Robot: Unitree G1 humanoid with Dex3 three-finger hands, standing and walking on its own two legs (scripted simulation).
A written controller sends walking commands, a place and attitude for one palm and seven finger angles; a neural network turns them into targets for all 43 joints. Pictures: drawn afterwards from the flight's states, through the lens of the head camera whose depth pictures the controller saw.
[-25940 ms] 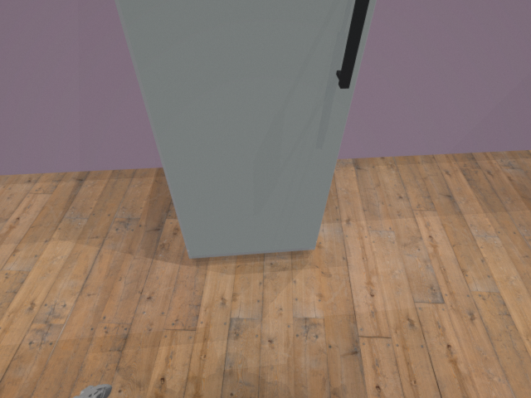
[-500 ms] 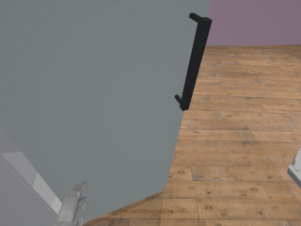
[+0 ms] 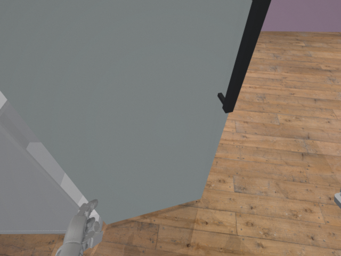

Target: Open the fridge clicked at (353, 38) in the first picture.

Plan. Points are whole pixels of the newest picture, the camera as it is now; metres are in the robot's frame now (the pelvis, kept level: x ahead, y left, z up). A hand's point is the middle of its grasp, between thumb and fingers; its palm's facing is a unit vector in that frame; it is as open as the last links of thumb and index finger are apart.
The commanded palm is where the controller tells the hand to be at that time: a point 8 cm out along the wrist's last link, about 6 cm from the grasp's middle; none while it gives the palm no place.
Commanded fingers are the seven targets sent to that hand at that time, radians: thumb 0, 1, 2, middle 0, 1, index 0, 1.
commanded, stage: step back with the hand held close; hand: right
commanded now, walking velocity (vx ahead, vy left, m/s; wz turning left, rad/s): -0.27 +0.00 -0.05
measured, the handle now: (236, 60) +0.47 -0.12 +0.23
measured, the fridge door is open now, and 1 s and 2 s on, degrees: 75 75 75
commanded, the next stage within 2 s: stop stepping back and stand still in 1.52 s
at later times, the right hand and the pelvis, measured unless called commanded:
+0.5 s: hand out of the picture +0.14 -0.28 +0.16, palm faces +0.47 +0.76 -0.45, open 7.4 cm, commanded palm +0.06 -0.32 +0.18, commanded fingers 0.00 -0.90 -0.90 0.20 0.30 0.20 0.30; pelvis -0.06 -0.01 -0.01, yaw -3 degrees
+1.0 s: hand out of the picture +0.08 -0.28 +0.17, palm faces +0.47 +0.74 -0.48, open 7.4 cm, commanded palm +0.02 -0.31 +0.18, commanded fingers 0.00 -0.90 -0.90 0.20 0.30 0.20 0.30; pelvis -0.11 -0.01 -0.01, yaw -3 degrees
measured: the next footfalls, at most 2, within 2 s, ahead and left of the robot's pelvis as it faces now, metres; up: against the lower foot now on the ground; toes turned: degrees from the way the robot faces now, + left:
right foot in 1.30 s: -0.07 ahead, -0.12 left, +0.00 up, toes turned -6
left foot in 1.56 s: -0.27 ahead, +0.08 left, +0.00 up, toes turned +0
